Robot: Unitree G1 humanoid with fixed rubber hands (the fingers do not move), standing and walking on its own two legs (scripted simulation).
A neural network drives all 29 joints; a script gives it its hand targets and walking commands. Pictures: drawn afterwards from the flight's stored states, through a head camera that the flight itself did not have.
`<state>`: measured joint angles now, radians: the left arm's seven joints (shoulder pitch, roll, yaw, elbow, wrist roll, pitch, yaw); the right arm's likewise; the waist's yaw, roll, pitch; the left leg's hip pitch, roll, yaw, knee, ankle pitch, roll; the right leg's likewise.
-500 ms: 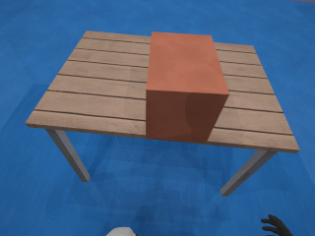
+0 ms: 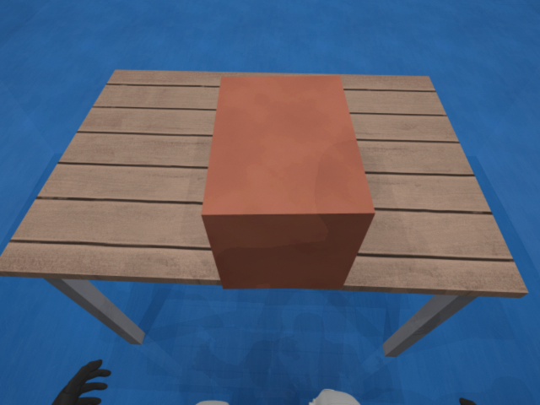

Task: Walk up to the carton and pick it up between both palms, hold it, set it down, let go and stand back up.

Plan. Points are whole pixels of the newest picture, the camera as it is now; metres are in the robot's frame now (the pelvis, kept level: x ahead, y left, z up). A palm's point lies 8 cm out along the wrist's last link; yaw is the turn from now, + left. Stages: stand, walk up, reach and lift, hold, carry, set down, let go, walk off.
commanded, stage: walk up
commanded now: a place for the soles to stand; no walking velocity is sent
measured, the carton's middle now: (281, 182) +0.47 +0.00 +0.02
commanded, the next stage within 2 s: none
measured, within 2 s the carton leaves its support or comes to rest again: neither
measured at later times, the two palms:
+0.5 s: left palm out of the picture +0.11 +0.32 -0.08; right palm out of the picture +0.13 -0.30 -0.08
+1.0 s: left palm out of the picture +0.08 +0.32 -0.09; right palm out of the picture +0.09 -0.33 -0.09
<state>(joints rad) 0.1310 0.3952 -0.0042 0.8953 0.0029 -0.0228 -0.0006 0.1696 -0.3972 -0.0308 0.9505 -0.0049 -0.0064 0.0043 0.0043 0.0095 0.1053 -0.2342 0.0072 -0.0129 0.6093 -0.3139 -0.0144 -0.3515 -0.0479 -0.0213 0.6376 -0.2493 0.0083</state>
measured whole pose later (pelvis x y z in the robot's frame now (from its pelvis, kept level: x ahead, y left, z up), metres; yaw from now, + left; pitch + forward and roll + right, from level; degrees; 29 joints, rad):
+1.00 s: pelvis -0.02 +0.00 +0.01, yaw +2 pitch -2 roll +1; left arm 0.05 0.41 0.03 1.01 0.02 0.05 -0.03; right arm 0.07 -0.44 -0.06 1.02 0.00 0.01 0.00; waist 0.01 0.00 0.12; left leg -0.26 0.00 -0.03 0.60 -0.35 0.01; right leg -0.33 -0.06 -0.05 0.53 -0.16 0.00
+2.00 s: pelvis -0.04 -0.02 +0.02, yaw -1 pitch -2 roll +0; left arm 0.11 0.39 0.02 1.03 0.01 0.00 -0.02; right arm 0.11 -0.39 -0.01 1.04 -0.01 -0.04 0.00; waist 0.00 0.00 0.04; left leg -0.15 0.02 -0.01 0.37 -0.19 -0.02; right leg -0.12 0.03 0.04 0.37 -0.22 -0.01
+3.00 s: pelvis -0.04 -0.01 +0.02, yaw -3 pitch -4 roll +0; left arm 0.28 0.21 0.04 0.31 -0.02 0.20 0.08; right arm 0.29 -0.30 -0.09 0.52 0.08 -0.11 0.12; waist 0.01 -0.02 0.04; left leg -0.08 0.02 0.03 0.31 -0.17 -0.02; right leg -0.07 0.02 0.07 0.33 -0.19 0.00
